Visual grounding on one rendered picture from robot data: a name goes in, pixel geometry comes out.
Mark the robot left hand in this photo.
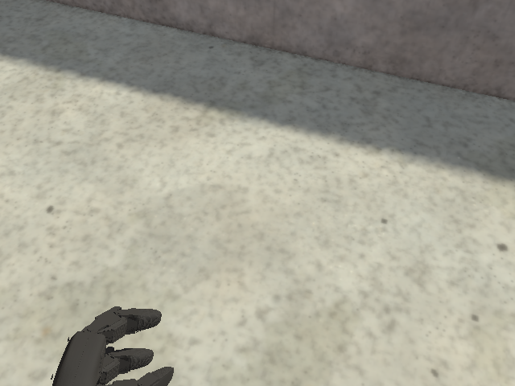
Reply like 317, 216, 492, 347
51, 306, 174, 386

